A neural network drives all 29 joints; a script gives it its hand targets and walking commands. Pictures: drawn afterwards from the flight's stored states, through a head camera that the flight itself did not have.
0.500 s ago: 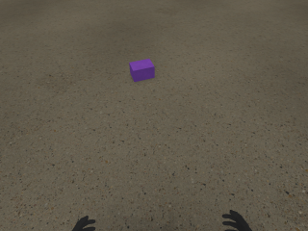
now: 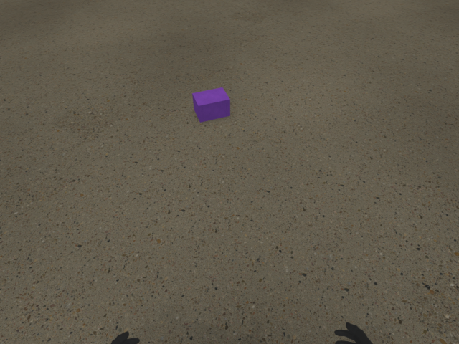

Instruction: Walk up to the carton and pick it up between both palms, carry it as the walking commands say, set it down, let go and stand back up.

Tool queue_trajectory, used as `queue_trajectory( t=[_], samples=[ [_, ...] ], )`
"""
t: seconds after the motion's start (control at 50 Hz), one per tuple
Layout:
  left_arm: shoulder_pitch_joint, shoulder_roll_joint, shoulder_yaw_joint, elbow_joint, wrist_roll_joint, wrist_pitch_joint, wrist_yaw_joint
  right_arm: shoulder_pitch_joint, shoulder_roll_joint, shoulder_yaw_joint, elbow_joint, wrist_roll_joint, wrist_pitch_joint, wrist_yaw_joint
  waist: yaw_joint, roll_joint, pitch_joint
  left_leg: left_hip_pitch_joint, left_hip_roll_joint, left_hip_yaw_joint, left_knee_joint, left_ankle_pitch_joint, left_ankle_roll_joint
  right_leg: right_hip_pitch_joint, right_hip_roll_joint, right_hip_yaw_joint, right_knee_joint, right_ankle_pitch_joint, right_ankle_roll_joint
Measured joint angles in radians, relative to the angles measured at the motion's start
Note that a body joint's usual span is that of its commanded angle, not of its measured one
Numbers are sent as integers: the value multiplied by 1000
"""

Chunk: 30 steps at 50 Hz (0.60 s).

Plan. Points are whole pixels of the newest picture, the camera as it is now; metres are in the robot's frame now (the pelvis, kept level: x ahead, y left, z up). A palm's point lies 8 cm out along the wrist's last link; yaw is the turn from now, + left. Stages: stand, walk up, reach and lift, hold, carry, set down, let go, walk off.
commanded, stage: stand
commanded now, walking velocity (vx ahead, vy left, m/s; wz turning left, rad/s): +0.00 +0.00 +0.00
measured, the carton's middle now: (211, 104) +1.77 +0.09 -0.69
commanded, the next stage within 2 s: walk up in 0.08 s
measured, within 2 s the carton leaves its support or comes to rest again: neither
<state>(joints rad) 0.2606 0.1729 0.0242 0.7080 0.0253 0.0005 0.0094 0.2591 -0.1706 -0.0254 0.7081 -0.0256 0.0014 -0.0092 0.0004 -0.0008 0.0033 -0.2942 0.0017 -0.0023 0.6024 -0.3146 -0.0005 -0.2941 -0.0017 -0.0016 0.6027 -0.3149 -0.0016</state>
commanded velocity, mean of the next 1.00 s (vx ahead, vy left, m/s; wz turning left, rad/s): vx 0.37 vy -0.01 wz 0.01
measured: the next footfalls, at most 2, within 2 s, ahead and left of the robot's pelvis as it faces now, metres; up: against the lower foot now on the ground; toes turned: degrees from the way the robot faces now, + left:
right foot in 0.96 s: +0.38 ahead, -0.14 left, +0.00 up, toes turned -6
left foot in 1.44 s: +0.61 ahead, +0.17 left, +0.00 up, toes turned +10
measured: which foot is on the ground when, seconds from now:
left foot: down 0.00-0.96, up 0.98-1.00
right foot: down 0.00-0.54, up 0.56-0.94, down 0.96-1.00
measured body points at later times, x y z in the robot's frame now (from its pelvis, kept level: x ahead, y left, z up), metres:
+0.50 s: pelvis +0.02 +0.01 +0.01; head +0.03 +0.01 +0.46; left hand +0.05 +0.28 -0.12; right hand +0.16 -0.23 -0.10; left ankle +0.01 +0.13 -0.71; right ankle +0.01 -0.12 -0.73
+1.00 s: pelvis +0.25 -0.03 -0.02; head +0.29 -0.03 +0.43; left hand +0.42 +0.20 -0.13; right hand +0.13 -0.26 -0.15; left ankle +0.04 +0.13 -0.69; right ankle +0.34 -0.14 -0.73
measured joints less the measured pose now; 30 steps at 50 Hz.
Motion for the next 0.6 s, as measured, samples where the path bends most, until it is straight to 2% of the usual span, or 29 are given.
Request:
queue_trajectory(
  t=[0.28, 0.3, 0.34, 0.38, 0.44, 0.48, 0.52, 0.56, 0.6],
  samples=[
    [0, 5, 1, 48, -6, 4, 9, 7, -2, -5, 40, 3, -5, -6, 0, 1, 9, 8, 1, -3, -18, 13, -1, 2, -2, -9, -9, 16, 1],
    [0, 13, 3, 55, -10, 6, 8, 12, -6, -5, 45, 5, -7, 1, 2, -5, 2, -5, -2, 4, -2, -24, 1, -10, -12, -15, -2, -61, -4],
    [10, 22, 12, 65, -11, 6, -2, 26, -25, -13, 52, 6, 4, 18, 3, 4, -17, -19, 6, 8, 22, -106, -9, -24, -22, -34, 13, -91, -2],
    [25, 33, 20, 73, -8, -11, -10, 25, -41, -23, 59, -1, 9, 27, 8, 14, -26, -43, 17, 16, 73, -135, -23, -18, -27, -52, -4, -45, -2],
    [64, 54, 34, 107, -3, -33, -14, 4, -53, -35, 66, -14, -11, 43, 26, -3, -40, -101, 24, 55, 206, -99, -28, 6, -49, -55, -57, 25, 0],
    [91, 64, 41, 134, -3, -37, -18, -11, -58, -39, 64, -15, -28, 55, 36, -16, -52, -87, 24, 74, 152, -111, -21, 33, -65, -48, -103, 33, 13],
    [112, 77, 50, 152, -4, -37, -21, -20, -57, -36, 60, -13, -45, 59, 39, -31, -54, -24, 16, 96, 5, -78, -9, 54, -82, -42, -116, 20, 17],
    [128, 84, 56, 163, -2, -38, -23, -20, -63, -32, 58, -17, -65, 50, 31, -25, -49, 43, 20, 104, -109, -27, 7, 30, -86, -42, -23, -63, 0],
    [119, 87, 61, 172, 12, -30, -32, 7, -56, -24, 79, -19, -78, 34, 15, -31, -46, 52, 19, 111, -91, 11, 14, -55, -81, -27, 197, -117, -16]
  ],
)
